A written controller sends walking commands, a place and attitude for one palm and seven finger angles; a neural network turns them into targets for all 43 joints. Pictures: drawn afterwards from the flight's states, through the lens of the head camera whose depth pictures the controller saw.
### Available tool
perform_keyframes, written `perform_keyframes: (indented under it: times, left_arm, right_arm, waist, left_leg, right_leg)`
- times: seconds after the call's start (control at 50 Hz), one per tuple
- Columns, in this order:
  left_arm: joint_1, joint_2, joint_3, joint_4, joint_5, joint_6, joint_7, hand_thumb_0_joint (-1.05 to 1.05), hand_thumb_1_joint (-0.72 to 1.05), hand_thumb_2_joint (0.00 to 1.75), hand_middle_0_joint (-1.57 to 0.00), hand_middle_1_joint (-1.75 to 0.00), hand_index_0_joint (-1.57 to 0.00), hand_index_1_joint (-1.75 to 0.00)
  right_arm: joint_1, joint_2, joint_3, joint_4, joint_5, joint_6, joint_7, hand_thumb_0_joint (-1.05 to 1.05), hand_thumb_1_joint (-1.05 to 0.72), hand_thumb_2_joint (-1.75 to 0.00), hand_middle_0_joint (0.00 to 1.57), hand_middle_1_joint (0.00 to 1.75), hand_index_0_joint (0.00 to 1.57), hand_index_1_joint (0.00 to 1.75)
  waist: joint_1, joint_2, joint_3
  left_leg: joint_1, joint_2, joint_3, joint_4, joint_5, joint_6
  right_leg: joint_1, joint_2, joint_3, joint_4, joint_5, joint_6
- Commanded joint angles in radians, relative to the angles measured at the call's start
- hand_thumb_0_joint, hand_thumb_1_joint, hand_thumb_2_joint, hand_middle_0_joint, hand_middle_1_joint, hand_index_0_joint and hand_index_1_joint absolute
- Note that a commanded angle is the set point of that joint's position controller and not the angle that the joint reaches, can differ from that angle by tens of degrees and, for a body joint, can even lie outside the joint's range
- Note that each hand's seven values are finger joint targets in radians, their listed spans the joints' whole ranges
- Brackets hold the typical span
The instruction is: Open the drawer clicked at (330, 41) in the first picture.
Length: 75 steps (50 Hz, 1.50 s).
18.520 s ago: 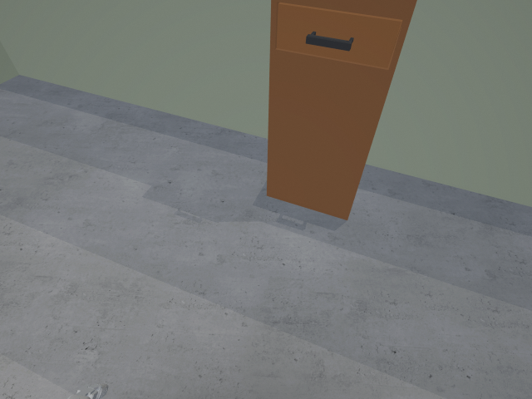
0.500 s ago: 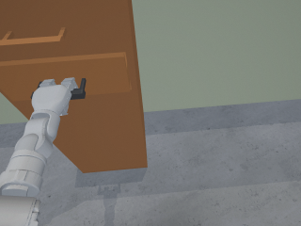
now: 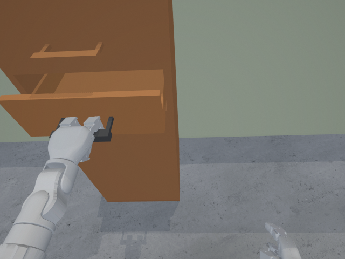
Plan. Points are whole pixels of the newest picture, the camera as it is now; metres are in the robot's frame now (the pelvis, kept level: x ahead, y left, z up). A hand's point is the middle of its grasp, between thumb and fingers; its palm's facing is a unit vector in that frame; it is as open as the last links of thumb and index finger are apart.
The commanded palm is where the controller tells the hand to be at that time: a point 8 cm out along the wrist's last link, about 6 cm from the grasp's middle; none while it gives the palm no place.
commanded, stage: pull the drawer open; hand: left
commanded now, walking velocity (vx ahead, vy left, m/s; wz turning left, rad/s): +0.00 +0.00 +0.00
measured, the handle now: (83, 128) +0.39 +0.26 +0.08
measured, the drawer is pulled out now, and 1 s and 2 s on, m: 0.09 0.21 0.30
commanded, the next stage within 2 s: none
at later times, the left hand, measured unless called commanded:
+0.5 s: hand (75, 179) +0.27 +0.24 +0.06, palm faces +0.01 -0.07 -1.00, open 5.8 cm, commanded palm +0.24 +0.25 +0.12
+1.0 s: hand (68, 202) +0.22 +0.24 +0.06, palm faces +0.02 -0.09 -1.00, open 5.8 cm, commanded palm +0.18 +0.26 +0.12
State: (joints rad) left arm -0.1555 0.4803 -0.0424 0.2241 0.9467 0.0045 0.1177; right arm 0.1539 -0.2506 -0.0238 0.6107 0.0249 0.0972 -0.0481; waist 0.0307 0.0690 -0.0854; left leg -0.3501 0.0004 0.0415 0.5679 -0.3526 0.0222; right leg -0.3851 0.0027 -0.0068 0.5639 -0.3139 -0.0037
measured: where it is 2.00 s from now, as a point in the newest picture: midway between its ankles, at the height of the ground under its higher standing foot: outside the picture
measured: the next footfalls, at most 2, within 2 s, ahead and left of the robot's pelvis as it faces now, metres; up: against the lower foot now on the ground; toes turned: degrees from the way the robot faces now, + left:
none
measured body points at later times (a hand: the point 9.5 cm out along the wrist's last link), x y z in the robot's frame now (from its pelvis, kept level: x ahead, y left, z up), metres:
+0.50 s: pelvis -0.02 -0.01 +0.00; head +0.00 -0.05 +0.45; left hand +0.26 +0.24 +0.12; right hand +0.17 -0.25 -0.11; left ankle -0.05 +0.10 -0.73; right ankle -0.02 -0.12 -0.73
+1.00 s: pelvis -0.02 -0.01 +0.00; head -0.01 -0.05 +0.45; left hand +0.21 +0.24 +0.12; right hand +0.19 -0.23 -0.10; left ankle -0.05 +0.10 -0.73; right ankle -0.02 -0.12 -0.73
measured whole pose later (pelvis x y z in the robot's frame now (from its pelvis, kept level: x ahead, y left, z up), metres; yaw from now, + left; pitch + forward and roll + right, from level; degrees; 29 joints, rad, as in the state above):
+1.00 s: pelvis -0.02 -0.01 +0.00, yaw +0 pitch +3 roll +0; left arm 0.25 0.48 0.00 -0.10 0.92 -0.03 0.17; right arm 0.09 -0.24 0.00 0.62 0.01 0.06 -0.06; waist 0.07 0.07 -0.05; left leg -0.29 0.01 0.04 0.57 -0.33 0.00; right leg -0.33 0.01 -0.01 0.58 -0.31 -0.02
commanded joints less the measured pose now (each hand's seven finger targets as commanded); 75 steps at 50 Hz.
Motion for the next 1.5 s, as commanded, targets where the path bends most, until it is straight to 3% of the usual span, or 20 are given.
perform_keyframes:
  times: [0.0, 0.06, 0.08, 0.1, 0.16, 0.2, 0.26, 0.3, 0.34, 0.42, 0.44, 0.52, 0.72, 0.78, 0.86, 0.9, 1.2, 1.34, 1.42, 1.48]
  left_arm:
    - [-0.240, 0.269, 0.200, -0.208, -0.010, 0.024, 0.049, 0.00, 0.90, 0.90, -0.40, -1.35, -0.40, -1.35]
    - [-0.187, 0.283, 0.221, -0.242, -0.005, 0.018, 0.055, 0.00, 0.90, 0.90, -0.40, -1.35, -0.40, -1.35]
    - [-0.179, 0.271, 0.210, -0.268, -0.005, 0.014, 0.058, 0.00, 0.90, 0.90, -0.40, -1.35, -0.40, -1.35]
    - [-0.165, 0.240, 0.187, -0.286, -0.010, 0.012, 0.059, 0.00, 0.90, 0.90, -0.40, -1.35, -0.40, -1.35]
    - [-0.122, 0.251, 0.208, -0.290, -0.015, 0.009, 0.064, 0.00, 0.90, 0.90, -0.40, -1.35, -0.40, -1.35]
    - [-0.130, 0.238, 0.192, -0.303, -0.016, 0.005, 0.067, 0.00, 0.90, 0.90, -0.40, -1.35, -0.40, -1.35]
    - [-0.097, 0.281, 0.240, -0.298, -0.016, -0.004, 0.074, 0.00, 0.90, 0.90, -0.40, -1.35, -0.40, -1.35]
    - [-0.096, 0.249, 0.209, -0.316, -0.016, -0.009, 0.075, 0.00, 0.90, 0.90, -0.40, -1.35, -0.40, -1.35]
    - [-0.030, 0.279, 0.252, -0.310, -0.019, -0.012, 0.080, 0.00, 0.90, 0.90, -0.40, -1.35, -0.40, -1.35]
    - [-0.057, 0.273, 0.240, -0.335, -0.021, -0.021, 0.083, 0.00, 0.90, 0.90, -0.40, -1.35, -0.40, -1.35]
    - [-0.018, 0.275, 0.251, -0.332, -0.023, -0.020, 0.086, 0.00, 0.90, 0.90, -0.40, -1.35, -0.40, -1.35]
    - [0.011, 0.266, 0.247, -0.362, -0.024, -0.024, 0.093, 0.00, 0.90, 0.90, -0.40, -1.35, -0.40, -1.35]
    - [0.144, 0.257, 0.268, -0.416, -0.033, -0.018, 0.100, 0.00, 0.90, 0.90, -0.40, -1.35, -0.40, -1.35]
    - [0.147, 0.266, 0.275, -0.444, -0.035, -0.019, 0.100, 0.00, 0.90, 0.90, -0.40, -1.35, -0.40, -1.35]
    - [0.257, 0.272, 0.304, -0.484, -0.037, -0.013, 0.106, 0.00, 0.90, 0.90, -0.40, -1.35, -0.40, -1.35]
    - [0.291, 0.238, 0.278, -0.533, -0.038, -0.014, 0.110, 0.00, 0.90, 0.90, -0.40, -1.35, -0.40, -1.35]
    - [0.495, 0.217, 0.306, -0.674, -0.034, -0.004, 0.147, 0.00, 0.90, 0.90, -0.40, -1.35, -0.40, -1.35]
    - [0.686, 0.215, 0.335, -0.736, -0.043, 0.007, 0.166, 0.00, 0.90, 0.90, -0.40, -1.35, -0.40, -1.35]
    - [0.704, 0.210, 0.334, -0.780, -0.041, 0.014, 0.182, 0.00, 0.90, 0.90, -0.40, -1.35, -0.40, -1.35]
    - [0.764, 0.225, 0.360, -0.784, -0.041, 0.016, 0.196, 0.00, 0.90, 0.90, -0.40, -1.35, -0.40, -1.35]
  right_arm:
    - [-0.063, -0.120, -0.040, -0.125, -0.003, -0.037, -0.015, 0.00, -0.90, -0.90, 0.20, 0.30, 0.20, 0.30]
    - [-0.077, -0.119, -0.040, -0.127, -0.007, -0.037, -0.017, 0.00, -0.90, -0.90, 0.20, 0.30, 0.20, 0.30]
    - [-0.088, -0.113, -0.037, -0.133, -0.007, -0.040, -0.016, 0.00, -0.90, -0.90, 0.20, 0.30, 0.20, 0.30]
    - [-0.091, -0.108, -0.037, -0.134, -0.008, -0.044, -0.015, 0.00, -0.90, -0.90, 0.20, 0.30, 0.20, 0.30]
    - [-0.099, -0.113, -0.038, -0.130, -0.010, -0.046, -0.016, 0.00, -0.90, -0.90, 0.20, 0.30, 0.20, 0.30]
    - [-0.109, -0.108, -0.033, -0.132, -0.011, -0.050, -0.019, 0.00, -0.90, -0.90, 0.20, 0.30, 0.20, 0.30]
    - [-0.118, -0.112, -0.034, -0.126, -0.014, -0.053, -0.026, 0.00, -0.90, -0.90, 0.20, 0.30, 0.20, 0.30]
    - [-0.130, -0.104, -0.030, -0.127, -0.012, -0.057, -0.026, 0.00, -0.90, -0.90, 0.20, 0.30, 0.20, 0.30]
    - [-0.137, -0.103, -0.031, -0.128, -0.014, -0.059, -0.028, 0.00, -0.90, -0.90, 0.20, 0.30, 0.20, 0.30]
    - [-0.152, -0.104, -0.027, -0.125, -0.012, -0.062, -0.033, 0.00, -0.90, -0.90, 0.20, 0.30, 0.20, 0.30]
    - [-0.152, -0.100, -0.028, -0.130, -0.014, -0.066, -0.034, 0.00, -0.90, -0.90, 0.20, 0.30, 0.20, 0.30]
    - [-0.165, -0.097, -0.027, -0.129, -0.012, -0.073, -0.033, 0.00, -0.90, -0.90, 0.20, 0.30, 0.20, 0.30]
    - [-0.187, -0.093, -0.022, -0.140, -0.015, -0.081, -0.031, 0.00, -0.90, -0.90, 0.20, 0.30, 0.20, 0.30]
    - [-0.198, -0.092, -0.018, -0.143, -0.015, -0.080, -0.031, 0.00, -0.90, -0.90, 0.20, 0.30, 0.20, 0.30]
    - [-0.203, -0.091, -0.018, -0.148, -0.019, -0.078, -0.026, 0.00, -0.90, -0.90, 0.20, 0.30, 0.20, 0.30]
    - [-0.207, -0.085, -0.015, -0.156, -0.021, -0.082, -0.019, 0.00, -0.90, -0.90, 0.20, 0.30, 0.20, 0.30]
    - [-0.216, -0.079, -0.011, -0.165, -0.030, -0.076, -0.002, 0.00, -0.90, -0.90, 0.20, 0.30, 0.20, 0.30]
    - [-0.221, -0.081, -0.007, -0.184, -0.031, -0.060, 0.007, 0.00, -0.90, -0.90, 0.20, 0.30, 0.20, 0.30]
    - [-0.224, -0.086, -0.002, -0.192, -0.029, -0.051, 0.013, 0.00, -0.90, -0.90, 0.20, 0.30, 0.20, 0.30]
    - [-0.225, -0.088, 0.001, -0.201, -0.028, -0.046, 0.012, 0.00, -0.90, -0.90, 0.20, 0.30, 0.20, 0.30]
  waist:
    - [0.031, -0.032, -0.274]
    - [0.044, -0.039, -0.299]
    - [0.050, -0.008, -0.302]
    - [0.047, -0.007, -0.297]
    - [0.047, -0.046, -0.276]
    - [0.044, -0.031, -0.256]
    - [0.056, -0.063, -0.260]
    - [0.052, -0.036, -0.241]
    - [0.069, -0.053, -0.242]
    - [0.058, -0.031, -0.216]
    - [0.070, -0.032, -0.223]
    - [0.070, -0.014, -0.215]
    - [0.082, -0.055, -0.199]
    - [0.082, -0.039, -0.184]
    - [0.096, -0.033, -0.192]
    - [0.099, -0.013, -0.194]
    - [0.099, -0.009, -0.153]
    - [0.116, -0.029, -0.158]
    - [0.109, 0.016, -0.136]
    - [0.118, 0.007, -0.128]
  left_leg:
    - [0.108, -0.020, -0.015, -0.022, 0.554, 0.007]
    - [0.120, -0.021, -0.015, -0.027, 0.562, 0.005]
    - [0.122, -0.023, -0.016, -0.028, 0.558, 0.005]
    - [0.130, -0.023, -0.016, -0.025, 0.574, 0.005]
    - [0.121, -0.023, -0.016, -0.031, 0.542, 0.005]
    - [0.109, -0.029, -0.015, -0.035, 0.488, 0.006]
    - [0.095, -0.032, -0.009, -0.043, 0.443, 0.007]
    - [0.095, -0.036, -0.007, -0.044, 0.424, 0.007]
    - [0.083, -0.038, -0.007, -0.047, 0.415, 0.007]
    - [0.078, -0.040, -0.005, -0.050, 0.378, 0.006]
    - [0.078, -0.040, -0.005, -0.052, 0.377, 0.006]
    - [0.083, -0.040, -0.006, -0.055, 0.370, 0.004]
    - [0.078, -0.041, -0.005, -0.050, 0.355, 0.004]
    - [0.074, -0.040, -0.007, -0.056, 0.332, 0.001]
    - [0.082, -0.039, -0.008, -0.051, 0.363, -0.002]
    - [0.090, -0.038, -0.008, -0.050, 0.374, -0.001]
    - [0.099, -0.026, -0.016, -0.039, 0.364, -0.007]
    - [0.080, -0.024, -0.008, -0.022, 0.397, -0.010]
    - [0.077, -0.017, -0.012, -0.022, 0.385, -0.014]
    - [0.072, -0.014, -0.010, -0.019, 0.365, -0.014]
  right_leg:
    - [0.191, 0.026, -0.027, -0.014, 0.454, -0.025]
    - [0.214, 0.025, -0.023, -0.018, 0.455, -0.026]
    - [0.214, 0.021, -0.022, -0.014, 0.453, -0.027]
    - [0.210, 0.022, -0.026, -0.013, 0.464, -0.027]
    - [0.212, 0.023, -0.026, -0.023, 0.445, -0.025]
    - [0.201, 0.020, -0.025, -0.024, 0.420, -0.025]
    - [0.225, 0.018, -0.014, -0.033, 0.411, -0.023]
    - [0.209, 0.015, -0.016, -0.032, 0.399, -0.023]
    - [0.228, 0.015, -0.012, -0.031, 0.402, -0.022]
    - [0.206, 0.013, -0.007, -0.039, 0.370, -0.021]
    - [0.218, 0.012, -0.008, -0.038, 0.368, -0.021]
    - [0.210, 0.012, -0.006, -0.041, 0.355, -0.023]
    - [0.215, 0.009, 0.000, -0.043, 0.359, -0.017]
    - [0.210, 0.007, 0.002, -0.048, 0.329, -0.018]
    - [0.227, 0.009, 0.002, -0.043, 0.359, -0.021]
    - [0.225, 0.007, -0.002, -0.038, 0.372, -0.021]
    - [0.184, 0.012, -0.005, -0.039, 0.338, -0.021]
    - [0.210, 0.003, 0.009, -0.023, 0.444, -0.016]
    - [0.182, 0.009, 0.004, -0.025, 0.389, -0.019]
    - [0.180, 0.007, 0.012, -0.028, 0.379, -0.018]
